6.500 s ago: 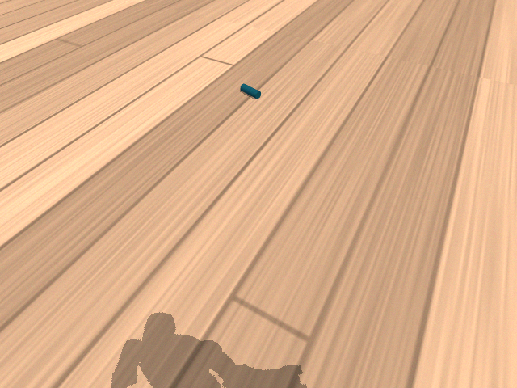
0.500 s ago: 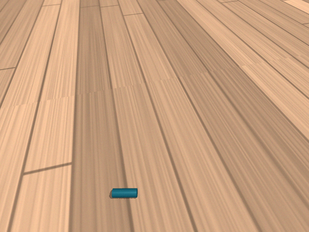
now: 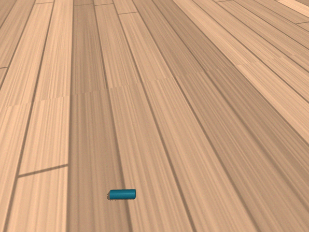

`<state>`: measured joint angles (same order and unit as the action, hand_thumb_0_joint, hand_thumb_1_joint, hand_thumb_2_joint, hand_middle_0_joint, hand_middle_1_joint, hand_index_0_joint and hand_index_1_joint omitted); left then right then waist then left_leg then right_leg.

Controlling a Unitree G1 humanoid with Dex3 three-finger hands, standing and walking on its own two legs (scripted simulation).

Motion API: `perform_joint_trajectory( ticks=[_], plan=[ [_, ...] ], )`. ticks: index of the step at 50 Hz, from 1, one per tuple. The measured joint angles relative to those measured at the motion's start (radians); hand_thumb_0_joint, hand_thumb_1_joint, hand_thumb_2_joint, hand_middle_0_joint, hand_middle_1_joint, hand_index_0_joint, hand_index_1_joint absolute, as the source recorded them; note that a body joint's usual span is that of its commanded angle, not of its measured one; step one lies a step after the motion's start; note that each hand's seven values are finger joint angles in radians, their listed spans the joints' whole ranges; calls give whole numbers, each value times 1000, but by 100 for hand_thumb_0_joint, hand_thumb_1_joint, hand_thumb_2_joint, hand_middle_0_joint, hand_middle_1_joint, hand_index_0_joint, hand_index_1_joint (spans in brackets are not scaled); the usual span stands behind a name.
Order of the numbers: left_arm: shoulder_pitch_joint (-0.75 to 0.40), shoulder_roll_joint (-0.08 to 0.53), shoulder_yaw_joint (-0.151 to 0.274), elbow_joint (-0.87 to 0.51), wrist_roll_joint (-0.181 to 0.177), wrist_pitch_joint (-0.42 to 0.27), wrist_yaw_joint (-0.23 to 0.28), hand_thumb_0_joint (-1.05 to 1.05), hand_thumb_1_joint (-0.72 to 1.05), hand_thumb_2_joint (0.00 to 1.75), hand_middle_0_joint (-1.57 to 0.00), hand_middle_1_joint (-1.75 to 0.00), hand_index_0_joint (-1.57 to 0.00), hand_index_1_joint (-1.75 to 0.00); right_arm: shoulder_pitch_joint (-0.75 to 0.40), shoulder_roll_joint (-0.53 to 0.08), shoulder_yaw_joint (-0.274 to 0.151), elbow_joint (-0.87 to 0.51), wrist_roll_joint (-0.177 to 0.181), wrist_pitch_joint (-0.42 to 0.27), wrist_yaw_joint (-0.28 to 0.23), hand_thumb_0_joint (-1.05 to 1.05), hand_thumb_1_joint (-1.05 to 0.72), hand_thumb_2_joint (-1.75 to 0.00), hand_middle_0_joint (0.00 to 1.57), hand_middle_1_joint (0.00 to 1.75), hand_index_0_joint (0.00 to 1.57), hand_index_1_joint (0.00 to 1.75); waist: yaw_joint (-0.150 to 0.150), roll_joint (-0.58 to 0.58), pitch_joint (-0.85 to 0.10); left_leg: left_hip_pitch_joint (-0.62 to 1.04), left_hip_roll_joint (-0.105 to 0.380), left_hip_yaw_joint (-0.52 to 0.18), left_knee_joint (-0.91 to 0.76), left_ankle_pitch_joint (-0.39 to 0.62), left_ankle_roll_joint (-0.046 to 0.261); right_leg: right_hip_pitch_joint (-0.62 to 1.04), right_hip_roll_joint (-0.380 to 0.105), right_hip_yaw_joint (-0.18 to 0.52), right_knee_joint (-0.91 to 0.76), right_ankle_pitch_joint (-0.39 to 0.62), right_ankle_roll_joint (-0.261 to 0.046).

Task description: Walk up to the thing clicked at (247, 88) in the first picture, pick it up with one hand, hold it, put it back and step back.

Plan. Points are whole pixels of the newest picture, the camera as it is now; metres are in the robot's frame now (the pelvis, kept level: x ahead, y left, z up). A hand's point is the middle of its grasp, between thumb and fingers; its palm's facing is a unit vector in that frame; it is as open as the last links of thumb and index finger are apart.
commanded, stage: walk up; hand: left
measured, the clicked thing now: (122, 194) +0.47 +0.23 -0.75
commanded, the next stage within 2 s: stand in 0.22 s
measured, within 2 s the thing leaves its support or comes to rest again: neither
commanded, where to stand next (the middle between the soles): +0.08 -0.02 m, yaw +1 degrees
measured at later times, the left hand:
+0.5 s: hand out of the picture +0.09 +0.25 -0.15, palm faces -0.01 -0.94 -0.34, open 7.4 cm
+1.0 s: hand out of the picture +0.05 +0.24 -0.15, palm faces +0.02 -0.94 -0.35, open 7.4 cm
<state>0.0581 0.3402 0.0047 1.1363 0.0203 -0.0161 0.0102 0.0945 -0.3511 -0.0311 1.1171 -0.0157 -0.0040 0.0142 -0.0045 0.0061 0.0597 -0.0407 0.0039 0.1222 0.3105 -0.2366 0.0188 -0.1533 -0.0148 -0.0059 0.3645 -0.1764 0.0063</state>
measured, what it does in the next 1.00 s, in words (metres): stands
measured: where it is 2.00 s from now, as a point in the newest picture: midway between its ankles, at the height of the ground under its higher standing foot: outside the picture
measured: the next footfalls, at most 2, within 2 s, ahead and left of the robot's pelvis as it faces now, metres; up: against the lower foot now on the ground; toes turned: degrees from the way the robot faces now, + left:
none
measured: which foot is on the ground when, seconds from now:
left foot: down 0.00-1.00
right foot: down 0.00-1.00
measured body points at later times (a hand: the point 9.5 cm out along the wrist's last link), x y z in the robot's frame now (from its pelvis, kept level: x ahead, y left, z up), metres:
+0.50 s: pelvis +0.00 +0.00 +0.00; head +0.01 +0.00 +0.45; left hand +0.09 +0.29 -0.13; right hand +0.09 -0.30 -0.13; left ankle -0.04 +0.10 -0.75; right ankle +0.01 -0.12 -0.75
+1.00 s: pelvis -0.01 -0.01 +0.00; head +0.00 -0.02 +0.45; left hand +0.05 +0.29 -0.13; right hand +0.09 -0.31 -0.13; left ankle -0.04 +0.10 -0.75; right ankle +0.01 -0.12 -0.75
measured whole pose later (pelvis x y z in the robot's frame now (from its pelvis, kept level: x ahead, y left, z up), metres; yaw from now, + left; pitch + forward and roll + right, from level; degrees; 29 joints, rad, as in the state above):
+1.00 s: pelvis -0.01 -0.01 +0.00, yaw +3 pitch -2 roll +0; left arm 0.10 0.34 -0.01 1.16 0.01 -0.01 0.00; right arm 0.10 -0.35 0.00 1.15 -0.01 -0.02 0.01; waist 0.00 0.01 0.04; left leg -0.04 0.01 0.07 0.27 -0.19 0.00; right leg -0.12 -0.01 -0.06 0.28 -0.13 -0.01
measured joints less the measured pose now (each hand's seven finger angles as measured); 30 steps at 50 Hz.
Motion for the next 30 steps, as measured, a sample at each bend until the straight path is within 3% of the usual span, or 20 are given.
perform_joint_trajectory(
  ticks=[11, 30],
  plan=[
    [5, 0, -4, -8, 0, 4, 3, 1, 90, 90, -21, -30, -21, -30, 3, 1, -5, -10, 1, 4, 0, 1, -91, -90, 20, 30, 20, 30, -1, -2, 11, 4, -5, 2, 2, -5, 6, 1, -5, 3, 6, -6, 5],
    [14, -7, -12, 6, -7, 10, -5, 1, 90, 90, -21, -30, -21, -30, -15, 9, 23, 26, 4, -10, -6, 1, -91, -90, 20, 30, 20, 30, -5, -6, -7, 18, -2, -35, -48, 35, -6, 39, -3, -35, -64, 30, -4]
  ],
)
